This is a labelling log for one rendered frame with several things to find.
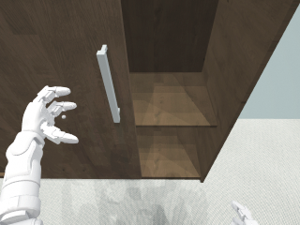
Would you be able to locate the robot left hand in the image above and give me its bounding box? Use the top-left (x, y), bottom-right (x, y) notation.
top-left (22, 85), bottom-right (79, 144)

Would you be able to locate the handle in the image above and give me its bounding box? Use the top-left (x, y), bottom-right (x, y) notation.
top-left (97, 44), bottom-right (120, 123)

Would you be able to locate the robot right hand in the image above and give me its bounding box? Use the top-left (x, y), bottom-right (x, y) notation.
top-left (231, 200), bottom-right (259, 225)

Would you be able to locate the left robot forearm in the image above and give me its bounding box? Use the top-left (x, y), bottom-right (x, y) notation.
top-left (0, 131), bottom-right (45, 225)

